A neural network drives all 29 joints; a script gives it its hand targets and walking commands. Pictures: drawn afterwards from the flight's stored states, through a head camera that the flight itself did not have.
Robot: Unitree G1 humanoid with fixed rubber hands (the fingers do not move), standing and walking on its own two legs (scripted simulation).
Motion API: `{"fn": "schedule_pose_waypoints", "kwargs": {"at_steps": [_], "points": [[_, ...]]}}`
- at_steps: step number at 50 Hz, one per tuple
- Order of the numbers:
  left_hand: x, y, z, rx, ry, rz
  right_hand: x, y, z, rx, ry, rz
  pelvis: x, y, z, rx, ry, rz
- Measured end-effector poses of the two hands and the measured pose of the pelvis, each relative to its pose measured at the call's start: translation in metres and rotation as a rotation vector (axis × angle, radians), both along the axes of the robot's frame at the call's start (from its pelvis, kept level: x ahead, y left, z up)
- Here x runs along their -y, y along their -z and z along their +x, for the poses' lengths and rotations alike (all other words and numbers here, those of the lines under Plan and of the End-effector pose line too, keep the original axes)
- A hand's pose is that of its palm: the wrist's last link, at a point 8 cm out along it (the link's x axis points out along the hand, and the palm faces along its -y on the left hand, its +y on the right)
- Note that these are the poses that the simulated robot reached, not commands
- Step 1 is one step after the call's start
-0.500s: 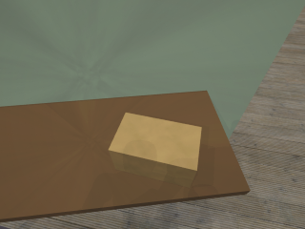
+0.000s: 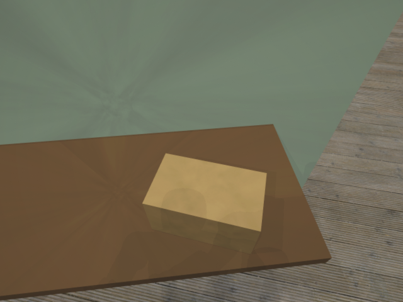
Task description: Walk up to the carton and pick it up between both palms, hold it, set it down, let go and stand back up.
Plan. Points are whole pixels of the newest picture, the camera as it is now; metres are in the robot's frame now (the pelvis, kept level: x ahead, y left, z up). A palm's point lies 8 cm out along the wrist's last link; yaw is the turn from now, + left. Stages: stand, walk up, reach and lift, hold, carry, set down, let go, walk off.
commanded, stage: stand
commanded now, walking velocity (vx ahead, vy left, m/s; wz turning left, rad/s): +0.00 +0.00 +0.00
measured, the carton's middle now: (207, 202) +0.39 +0.01 -0.14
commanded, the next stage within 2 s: none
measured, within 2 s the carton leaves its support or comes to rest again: neither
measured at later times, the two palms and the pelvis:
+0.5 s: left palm out of the picture +0.07 +0.31 -0.11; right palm out of the picture +0.05 -0.31 -0.11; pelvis -0.01 +0.00 +0.00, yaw +0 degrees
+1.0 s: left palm out of the picture +0.06 +0.32 -0.11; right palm out of the picture +0.07 -0.31 -0.10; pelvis +0.00 +0.00 +0.00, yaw +0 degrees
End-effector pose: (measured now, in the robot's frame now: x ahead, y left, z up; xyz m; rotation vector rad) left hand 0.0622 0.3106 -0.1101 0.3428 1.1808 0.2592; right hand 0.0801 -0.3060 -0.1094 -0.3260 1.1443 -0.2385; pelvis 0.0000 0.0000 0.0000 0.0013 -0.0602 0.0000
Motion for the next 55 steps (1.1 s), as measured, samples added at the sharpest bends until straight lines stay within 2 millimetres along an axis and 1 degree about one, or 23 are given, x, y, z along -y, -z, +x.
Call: {"fn": "schedule_pose_waypoints", "kwargs": {"at_steps": [12, 17, 28, 34, 37, 42, 48, 51, 55], "points": [[0.001, 0.0, 0.002, -0.01, 0.016, -0.01, 0.005, 0.001, -0.026, -0.057, 0.022, -0.014, -0.001, -0.001, -0.006, -0.009, -0.006, -0.001], [0.0, 0.001, 0.002, -0.007, 0.015, -0.008, 0.007, 0.0, -0.032, -0.076, 0.02, -0.019, 0.0, -0.001, -0.006, -0.011, -0.002, 0.0], [-0.001, -0.002, 0.01, 0.011, 0.025, -0.004, 0.007, 0.001, -0.031, -0.064, 0.027, -0.013, -0.001, -0.001, -0.005, -0.011, -0.002, 0.001], [-0.002, -0.001, 0.012, 0.024, 0.021, -0.004, 0.007, -0.003, -0.02, -0.046, 0.015, -0.02, 0.001, -0.001, -0.005, -0.01, -0.005, -0.001], [-0.001, 0.0, 0.008, 0.015, 0.019, -0.01, 0.006, -0.004, -0.015, -0.03, 0.005, -0.02, 0.0, -0.001, -0.004, -0.01, -0.001, -0.002], [0.0, 0.002, 0.001, -0.014, 0.021, -0.016, 0.005, -0.003, -0.012, -0.033, -0.001, -0.019, -0.002, -0.001, -0.005, -0.01, 0.0, -0.002], [-0.01, 0.0, -0.003, -0.009, -0.01, 0.001, 0.003, -0.004, -0.007, -0.025, -0.01, -0.02, -0.003, -0.001, -0.004, -0.014, -0.004, -0.001], [-0.014, -0.001, -0.008, -0.023, -0.016, 0.011, 0.004, -0.005, -0.006, -0.023, -0.009, -0.024, -0.003, -0.001, -0.003, -0.013, -0.004, -0.001], [-0.016, -0.001, -0.014, -0.047, -0.016, 0.014, 0.003, -0.003, -0.007, -0.029, -0.004, -0.025, -0.005, -0.001, -0.003, -0.015, -0.004, -0.002]]}}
